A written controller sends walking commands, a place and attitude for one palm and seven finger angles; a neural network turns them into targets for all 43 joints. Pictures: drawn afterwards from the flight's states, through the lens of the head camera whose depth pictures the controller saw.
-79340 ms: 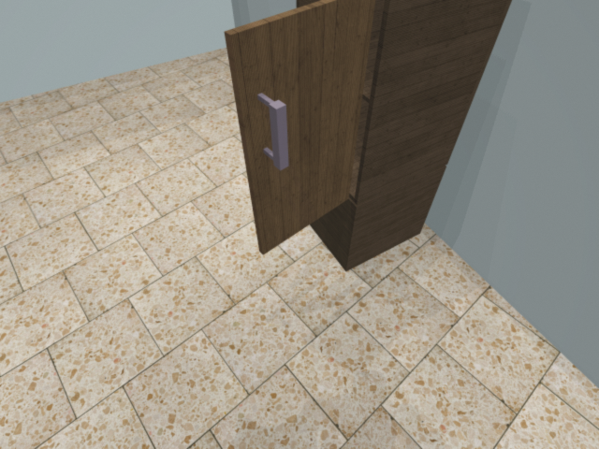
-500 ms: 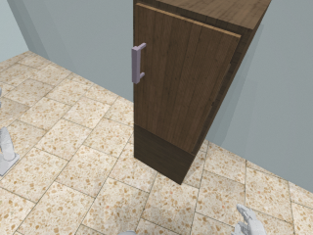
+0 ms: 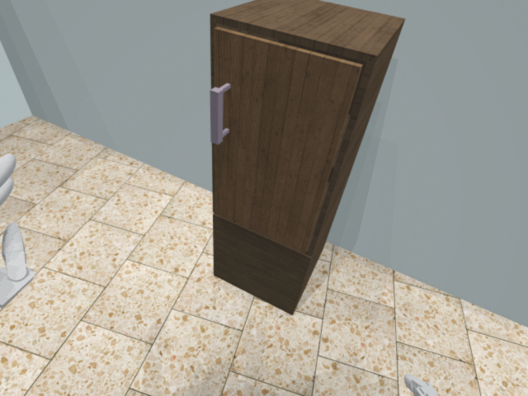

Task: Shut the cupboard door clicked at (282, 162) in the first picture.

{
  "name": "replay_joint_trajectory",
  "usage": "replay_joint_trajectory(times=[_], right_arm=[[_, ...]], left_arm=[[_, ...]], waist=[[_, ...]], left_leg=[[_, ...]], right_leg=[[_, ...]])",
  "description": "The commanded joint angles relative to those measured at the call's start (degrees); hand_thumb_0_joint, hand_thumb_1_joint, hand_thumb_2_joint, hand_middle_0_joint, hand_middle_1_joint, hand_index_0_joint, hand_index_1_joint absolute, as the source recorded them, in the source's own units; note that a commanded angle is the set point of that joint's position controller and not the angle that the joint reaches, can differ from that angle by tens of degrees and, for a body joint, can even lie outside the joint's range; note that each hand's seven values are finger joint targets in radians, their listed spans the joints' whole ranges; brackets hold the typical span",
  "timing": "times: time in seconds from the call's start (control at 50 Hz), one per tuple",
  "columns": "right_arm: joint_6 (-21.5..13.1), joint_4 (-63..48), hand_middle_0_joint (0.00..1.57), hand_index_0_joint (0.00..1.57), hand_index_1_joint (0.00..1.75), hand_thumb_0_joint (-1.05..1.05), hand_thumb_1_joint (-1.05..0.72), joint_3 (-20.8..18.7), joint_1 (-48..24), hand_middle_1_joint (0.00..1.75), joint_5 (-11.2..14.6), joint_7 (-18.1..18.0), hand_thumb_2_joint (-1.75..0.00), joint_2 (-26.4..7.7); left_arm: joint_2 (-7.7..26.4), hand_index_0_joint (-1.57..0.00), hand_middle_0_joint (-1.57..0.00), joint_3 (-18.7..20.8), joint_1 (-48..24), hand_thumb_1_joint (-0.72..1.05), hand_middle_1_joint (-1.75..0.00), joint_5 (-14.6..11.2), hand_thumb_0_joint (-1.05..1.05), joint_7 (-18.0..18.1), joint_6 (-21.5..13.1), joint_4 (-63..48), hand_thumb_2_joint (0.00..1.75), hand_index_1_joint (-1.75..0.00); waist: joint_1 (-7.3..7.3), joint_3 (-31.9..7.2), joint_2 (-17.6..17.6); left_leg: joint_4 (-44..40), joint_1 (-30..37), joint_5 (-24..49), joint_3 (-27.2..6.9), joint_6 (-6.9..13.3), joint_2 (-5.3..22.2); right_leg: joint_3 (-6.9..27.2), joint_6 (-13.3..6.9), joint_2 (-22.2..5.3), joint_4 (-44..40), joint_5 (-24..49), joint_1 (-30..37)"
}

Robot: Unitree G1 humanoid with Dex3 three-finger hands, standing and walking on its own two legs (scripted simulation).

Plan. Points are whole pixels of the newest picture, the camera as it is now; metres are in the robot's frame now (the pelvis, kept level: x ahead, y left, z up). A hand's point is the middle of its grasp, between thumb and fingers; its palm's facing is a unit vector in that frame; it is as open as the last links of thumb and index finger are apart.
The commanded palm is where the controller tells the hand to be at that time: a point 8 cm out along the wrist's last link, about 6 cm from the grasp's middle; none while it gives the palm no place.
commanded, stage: stop stepping back and stand still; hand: left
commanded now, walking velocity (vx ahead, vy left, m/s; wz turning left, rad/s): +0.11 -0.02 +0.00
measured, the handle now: (221, 113) +0.75 +0.12 +0.08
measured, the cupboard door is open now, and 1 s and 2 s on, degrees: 0 0 0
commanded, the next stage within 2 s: let the arm hang, fingers relaxed in 1.32 s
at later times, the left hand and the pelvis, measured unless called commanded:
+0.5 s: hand out of the picture +0.13 +0.38 +0.18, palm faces +0.56 -0.77 -0.30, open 7.4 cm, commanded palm +0.06 +0.39 +0.20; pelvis -0.08 +0.09 +0.01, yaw +1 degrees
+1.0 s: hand out of the picture +0.16 +0.31 +0.18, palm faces +0.35 -0.80 -0.49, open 7.4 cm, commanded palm +0.09 +0.36 +0.20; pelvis -0.06 +0.06 +0.02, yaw -2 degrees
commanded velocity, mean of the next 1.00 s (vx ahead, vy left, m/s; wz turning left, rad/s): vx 0.07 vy -0.05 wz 0.00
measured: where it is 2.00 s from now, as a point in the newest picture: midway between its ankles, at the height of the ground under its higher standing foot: outside the picture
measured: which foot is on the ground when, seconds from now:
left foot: down 0.00-0.22, up 0.24-0.38, down 0.40-1.00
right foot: down 0.00-0.40, up 0.42-0.86, down 0.88-1.00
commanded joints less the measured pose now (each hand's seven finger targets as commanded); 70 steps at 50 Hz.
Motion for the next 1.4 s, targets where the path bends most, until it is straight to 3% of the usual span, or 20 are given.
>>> replay_joint_trajectory(times=[0.0,0.06,0.1,0.16,0.18,0.2,0.22,0.24,0.28,0.34,0.38,0.4,0.44,0.48,0.58,0.8,0.88,0.98,1.22,1.38], right_arm=[[-3.6,-8.3,0.2,0.2,0.3,0.0,-0.9,-2.7,-7.0,0.3,0.3,-1.4,-0.9,-7.5],[-5.3,-7.8,0.2,0.2,0.3,0.0,-0.9,-2.5,-7.1,0.3,0.5,-1.6,-0.9,-8.0],[-6.8,-8.8,0.2,0.2,0.3,0.0,-0.9,-2.5,-8.3,0.3,0.1,-0.8,-0.9,-8.3],[-8.4,-10.2,0.2,0.2,0.3,0.0,-0.9,-4.0,-8.3,0.3,-0.5,1.3,-0.9,-5.5],[-8.4,-9.8,0.2,0.2,0.3,0.0,-0.9,-4.2,-6.5,0.3,0.3,2.3,-0.9,-4.6],[-7.3,-9.0,0.2,0.2,0.3,0.0,-0.9,-4.6,-4.6,0.3,2.3,3.0,-0.9,-4.6],[-5.3,-7.8,0.2,0.2,0.3,0.0,-0.9,-5.1,-7.0,0.3,1.4,2.9,-0.9,-6.3],[-4.3,-8.0,0.2,0.2,0.3,0.0,-0.9,-4.4,-8.1,0.3,1.3,2.9,-0.9,-5.8],[-4.0,-8.3,0.2,0.2,0.3,0.0,-0.9,-2.1,-7.0,0.3,0.5,1.6,-0.9,-4.7],[-6.7,-6.1,0.2,0.2,0.3,0.0,-0.9,-3.0,-6.0,0.3,0.9,-0.3,-0.9,-7.7],[-7.4,-9.3,0.2,0.2,0.3,0.0,-0.9,-3.1,-6.9,0.3,1.3,-0.7,-0.9,-9.1],[-7.8,-8.8,0.2,0.2,0.3,0.0,-0.9,-2.2,-6.2,0.3,0.9,-0.4,-0.9,-6.8],[-8.9,-8.1,0.2,0.2,0.3,0.0,-0.9,-2.3,-7.7,0.3,0.0,0.4,-0.9,-5.8],[-8.9,-8.8,0.2,0.2,0.3,0.0,-0.9,-2.1,-9.2,0.3,0.1,1.6,-0.9,-5.2],[-6.4,-9.4,0.2,0.2,0.3,0.0,-0.9,-1.3,-8.9,0.3,-0.5,1.5,-0.9,-4.3],[-5.3,-10.0,0.2,0.2,0.3,0.0,-0.9,-1.3,-7.9,0.3,0.1,0.1,-0.9,-5.3],[-4.7,-10.6,0.2,0.2,0.3,0.0,-0.9,-1.8,-7.8,0.3,0.1,0.3,-0.9,-5.6],[-2.5,-10.8,0.2,0.2,0.3,0.0,-0.9,-2.5,-7.5,0.3,1.8,1.1,-0.9,-5.5],[-2.4,-10.5,0.2,0.2,0.3,0.0,-0.9,-2.4,-9.1,0.3,1.5,0.3,-0.9,-6.3],[-1.9,-11.6,0.2,0.2,0.3,0.0,-0.9,-2.1,-8.7,0.3,1.6,0.6,-0.9,-5.9]], left_arm=[[8.1,-0.2,-0.2,5.5,-10.1,0.9,-0.3,0.3,0.0,2.4,-1.3,-6.8,0.9,-0.3],[7.7,-0.2,-0.2,4.3,-15.3,0.9,-0.3,0.8,0.0,2.0,-1.0,-9.8,0.9,-0.3],[7.8,-0.2,-0.2,5.5,-14.8,0.9,-0.3,0.8,0.0,1.8,-1.2,-12.8,0.9,-0.3],[12.5,-0.2,-0.2,11.1,-8.1,0.9,-0.3,-0.3,0.0,0.5,-1.9,-18.1,0.9,-0.3],[12.3,-0.2,-0.2,11.2,-3.0,0.9,-0.3,-0.1,0.0,0.2,-2.4,-18.1,0.9,-0.3],[11.9,-0.2,-0.2,11.9,3.6,0.9,-0.3,0.0,0.0,0.3,-2.4,-16.8,0.9,-0.3],[10.4,-0.2,-0.2,11.8,1.1,0.9,-0.3,-0.8,0.0,0.4,-1.4,-18.4,0.9,-0.3],[10.4,-0.2,-0.2,14.1,-2.5,0.9,-0.3,-1.0,0.0,0.8,-0.2,-16.0,0.9,-0.3],[6.5,-0.2,-0.2,9.4,-7.9,0.9,-0.3,1.3,0.0,2.4,-0.2,-5.3,0.9,-0.3],[3.7,-0.2,-0.2,2.7,-18.8,0.9,-0.3,3.2,0.0,3.4,-0.3,-0.2,0.9,-0.3],[4.1,-0.2,-0.2,1.1,-22.1,0.9,-0.3,3.9,0.0,3.4,-1.1,-4.8,0.9,-0.3],[4.2,-0.2,-0.2,1.2,-21.2,0.9,-0.3,3.7,0.0,3.0,-1.5,-5.4,0.9,-0.3],[7.1,-0.2,-0.2,3.2,-21.5,0.9,-0.3,3.2,0.0,2.4,-2.1,-13.3,0.9,-0.3],[4.1,-0.2,-0.2,2.1,-13.2,0.9,-0.3,3.5,0.0,2.4,-1.6,-14.4,0.9,-0.3],[4.7,-0.2,-0.2,4.5,-4.3,0.9,-0.3,3.9,0.0,2.9,-0.1,-13.3,0.9,-0.3],[5.9,-0.2,-0.2,4.0,-4.6,0.9,-0.3,2.6,0.0,2.7,1.7,-9.2,0.9,-0.3],[7.8,-0.2,-0.2,7.7,-3.0,0.9,-0.3,2.2,0.0,3.0,0.6,-8.4,0.9,-0.3],[6.1,-0.2,-0.2,7.6,0.3,0.9,-0.3,1.2,0.0,3.7,0.0,-6.4,0.9,-0.3],[5.0,-0.2,-0.2,4.0,-8.0,0.9,-0.3,3.0,0.0,3.5,-1.4,-4.9,0.9,-0.3],[5.2,-0.2,-0.2,5.3,-3.9,0.9,-0.3,2.2,0.0,3.3,-1.1,-5.0,0.9,-0.3]], waist=[[0.16,7.2,1.1],[0.11,7.5,5.4],[2.54,3.9,19.2],[6.19,-5.6,21.3],[6.94,-7.6,12.5],[5.58,-5.3,-10.2],[4.1,0.7,-16.2],[2.85,2.9,-10.7],[1.18,7.8,-3.1],[1.01,9.4,0.9],[2.23,6.2,15.5],[1.21,4.4,16.2],[1.41,2.8,10.3],[2.41,1.8,4.5],[2.66,2.4,13.4],[2.62,-1.9,8.5],[2.29,-4.2,6.1],[1.85,-4.4,-2.6],[3.24,-0.1,0.4],[3.17,-2.2,1.0]], left_leg=[[4.3,24.8,-14.8,-6.2,-2.1,1.0],[-5.6,20.8,-22.4,-11.3,-2.2,2.4],[-29.0,11.0,-37.9,-19.4,-6.6,5.2],[-32.4,2.5,-29.9,-8.8,-13.5,3.0],[-14.3,6.7,-22.1,2.2,-13.3,-3.8],[24.5,18.2,-14.7,3.8,-8.0,-6.7],[48.1,11.0,-13.0,-5.4,-4.0,-4.9],[51.6,4.1,-13.1,-8.8,-2.2,-2.2],[23.9,1.0,-15.0,-5.9,-0.2,5.6],[-3.8,14.9,-13.6,0.2,1.8,2.0],[-14.2,19.0,-14.6,-16.8,6.2,10.9],[-20.5,21.3,-19.9,-26.7,5.3,14.2],[-25.5,21.0,-26.0,-33.6,2.6,16.7],[-24.4,21.0,-25.6,-25.3,3.6,15.7],[-26.9,18.6,-22.2,-12.6,0.2,12.1],[-18.4,23.6,5.3,-7.6,-0.7,10.6],[-11.8,13.8,7.0,-6.1,-1.4,7.3],[0.4,12.1,0.7,-2.4,-0.2,2.9],[-3.0,17.6,9.4,-2.1,2.3,3.2],[-3.9,17.9,9.9,-3.5,2.1,3.8]], right_leg=[[3.6,-6.4,-8.4,-14.4,-18.5,-34.4],[0.5,-4.5,-3.7,-6.4,-17.7,-29.0],[-2.9,-2.6,6.2,7.0,-16.1,-12.9],[-6.4,-3.5,10.3,9.8,-13.8,8.0],[-4.3,-6.4,5.4,-1.3,-13.5,5.6],[11.5,-9.6,-10.8,-13.6,-14.9,-18.4],[24.6,-14.2,-23.9,-19.0,-15.8,-33.8],[28.3,-16.4,-23.8,-20.7,-22.0,-35.2],[17.5,-9.3,-18.6,-16.2,-13.6,-22.1],[9.0,-5.2,-13.9,-5.5,-5.1,-18.4],[2.0,-0.4,-3.8,10.3,0.2,-20.3],[0.8,0.1,-1.6,16.8,-3.0,-24.5],[6.3,-0.3,-1.7,26.3,-2.9,-26.5],[6.7,-0.2,-2.8,25.0,2.6,-25.3],[1.2,0.0,-0.5,17.0,6.9,-19.6],[-0.5,-0.1,-0.5,-8.1,12.2,-5.1],[4.4,-2.5,-6.0,-6.2,24.9,5.1],[15.1,-6.7,-15.3,-7.8,33.3,0.3],[10.6,1.5,-10.2,-7.3,34.9,-1.9],[10.1,1.1,-9.1,-8.4,30.5,-0.8]])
